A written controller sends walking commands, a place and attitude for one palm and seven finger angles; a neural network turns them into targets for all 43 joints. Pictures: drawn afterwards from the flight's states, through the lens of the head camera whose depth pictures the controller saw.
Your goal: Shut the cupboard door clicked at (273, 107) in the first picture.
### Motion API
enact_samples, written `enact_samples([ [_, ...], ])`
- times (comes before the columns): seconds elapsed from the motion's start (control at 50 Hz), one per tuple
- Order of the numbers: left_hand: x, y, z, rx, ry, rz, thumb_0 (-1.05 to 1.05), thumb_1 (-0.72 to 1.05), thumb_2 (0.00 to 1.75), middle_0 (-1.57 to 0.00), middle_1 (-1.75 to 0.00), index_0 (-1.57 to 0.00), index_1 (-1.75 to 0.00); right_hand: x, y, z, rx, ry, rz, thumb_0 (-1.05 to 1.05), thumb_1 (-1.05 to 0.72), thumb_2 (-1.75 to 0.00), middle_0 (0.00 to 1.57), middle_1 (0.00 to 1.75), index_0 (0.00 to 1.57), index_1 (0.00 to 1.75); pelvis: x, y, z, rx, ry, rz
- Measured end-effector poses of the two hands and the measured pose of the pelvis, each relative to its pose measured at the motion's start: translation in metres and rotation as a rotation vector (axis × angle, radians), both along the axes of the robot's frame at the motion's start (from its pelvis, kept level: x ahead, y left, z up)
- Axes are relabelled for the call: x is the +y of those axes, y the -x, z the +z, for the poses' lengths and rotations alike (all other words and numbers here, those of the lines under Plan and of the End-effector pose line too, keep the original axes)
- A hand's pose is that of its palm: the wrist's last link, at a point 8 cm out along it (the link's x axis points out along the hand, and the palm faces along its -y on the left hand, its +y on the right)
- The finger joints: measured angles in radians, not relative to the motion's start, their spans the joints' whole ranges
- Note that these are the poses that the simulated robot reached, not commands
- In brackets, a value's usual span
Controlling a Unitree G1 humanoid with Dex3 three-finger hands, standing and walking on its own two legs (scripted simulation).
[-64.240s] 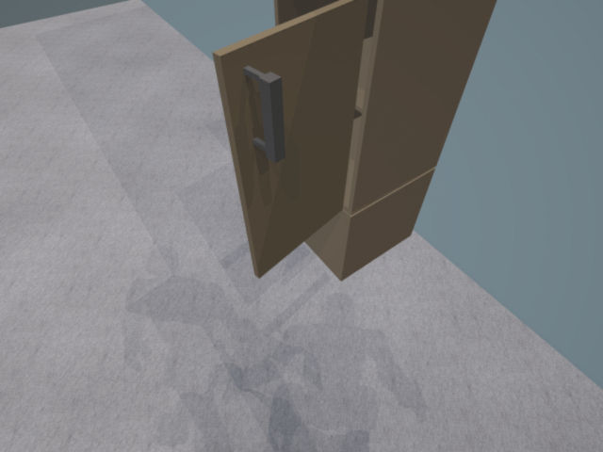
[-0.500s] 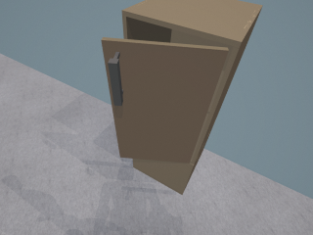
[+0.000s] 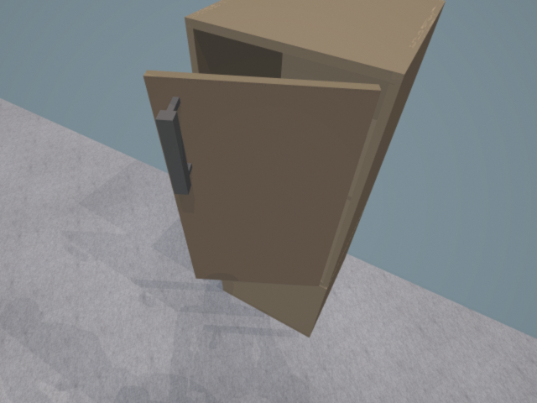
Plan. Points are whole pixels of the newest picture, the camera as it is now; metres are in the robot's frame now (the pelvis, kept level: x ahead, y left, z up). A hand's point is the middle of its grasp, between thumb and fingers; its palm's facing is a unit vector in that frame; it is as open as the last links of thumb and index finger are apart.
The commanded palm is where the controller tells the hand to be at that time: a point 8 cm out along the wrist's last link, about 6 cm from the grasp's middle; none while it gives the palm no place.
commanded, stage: come to a stop and stand still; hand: left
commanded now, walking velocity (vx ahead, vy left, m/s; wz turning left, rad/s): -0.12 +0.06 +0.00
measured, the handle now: (178, 147) +0.46 +0.18 +0.14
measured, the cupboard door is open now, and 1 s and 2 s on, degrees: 26 26 26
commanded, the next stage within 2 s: look again from close up in 0.68 s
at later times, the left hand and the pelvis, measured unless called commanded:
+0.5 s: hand out of the picture +0.00 +0.21 -0.17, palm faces +0.01 -0.97 -0.25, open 7.4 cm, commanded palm none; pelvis -0.03 +0.02 -0.01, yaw +0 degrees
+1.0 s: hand out of the picture -0.01 +0.17 -0.18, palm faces +0.00 -0.99 -0.17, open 7.4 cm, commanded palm none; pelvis +0.00 +0.01 +0.00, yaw +0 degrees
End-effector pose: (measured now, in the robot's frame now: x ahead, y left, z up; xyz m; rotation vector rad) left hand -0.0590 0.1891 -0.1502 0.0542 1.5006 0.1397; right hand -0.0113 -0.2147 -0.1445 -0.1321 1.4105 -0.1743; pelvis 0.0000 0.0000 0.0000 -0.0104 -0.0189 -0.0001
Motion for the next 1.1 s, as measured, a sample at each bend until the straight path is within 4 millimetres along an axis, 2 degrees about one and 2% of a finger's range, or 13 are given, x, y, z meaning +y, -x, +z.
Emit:
enact_samples([
  [0.1, -0.003, -0.029, -0.002, -0.074, -0.001, -0.011, 0.01, 0.91, 0.9, -0.2, -0.3, -0.2, -0.3, -0.005, -0.007, 0.001, -0.007, 0.011, 0.006, 0.02, -0.94, -0.9, 0.2, 0.3, 0.2, 0.3, -0.001, 0.002, 0.0, -0.002, -0.005, 0.002],
  [0.26, 0.026, -0.036, -0.003, -0.111, -0.061, -0.049, 0.02, 0.92, 0.9, -0.2, -0.3, -0.2, -0.3, -0.01, -0.016, 0.001, -0.075, 0.028, 0.014, 0.02, -0.94, -0.9, 0.2, 0.3, 0.19, 0.3, 0.004, 0.016, -0.005, -0.006, 0.01, -0.001],
  [0.4, 0.059, -0.048, 0.005, -0.184, -0.121, -0.07, 0.01, 0.91, 0.9, -0.2, -0.3, -0.2, -0.3, -0.001, -0.022, -0.004, -0.16, 0.011, 0.045, 0.01, -0.93, -0.9, 0.2, 0.3, 0.19, 0.3, 0.016, 0.022, -0.008, -0.012, 0.009, 0.006],
  [0.52, 0.071, -0.052, 0.013, -0.203, -0.141, -0.088, 0.01, 0.91, 0.9, -0.2, -0.3, -0.2, -0.3, 0.004, -0.021, -0.004, -0.168, -0.006, 0.06, 0.01, -0.93, -0.9, 0.2, 0.3, 0.2, 0.3, 0.021, 0.025, -0.006, 0.0, -0.004, 0.0],
  [0.64, 0.067, -0.044, 0.013, -0.166, -0.122, -0.09, 0.01, 0.91, 0.9, -0.2, -0.3, -0.2, -0.3, 0.004, -0.014, -0.002, -0.129, -0.009, 0.068, 0.01, -0.92, -0.9, 0.2, 0.3, 0.2, 0.3, 0.02, 0.025, -0.004, 0.018, -0.009, -0.003],
  [0.82, 0.047, -0.036, 0.005, -0.099, -0.067, -0.079, 0.01, 0.91, 0.9, -0.2, -0.3, -0.2, -0.3, -0.002, -0.01, 0.002, -0.071, 0.004, 0.064, 0.01, -0.91, -0.9, 0.2, 0.3, 0.2, 0.3, 0.014, 0.015, -0.001, 0.025, -0.01, -0.001],
  [1.1, 0.032, -0.06, 0.002, -0.102, -0.051, -0.074, 0.01, 0.91, 0.9, -0.2, -0.3, -0.2, -0.3, -0.008, -0.029, 0.003, -0.064, 0.013, 0.057, 0.01, -0.92, -0.9, 0.2, 0.3, 0.2, 0.3, 0.005, -0.003, 0.0, 0.022, -0.012, -0.002],
])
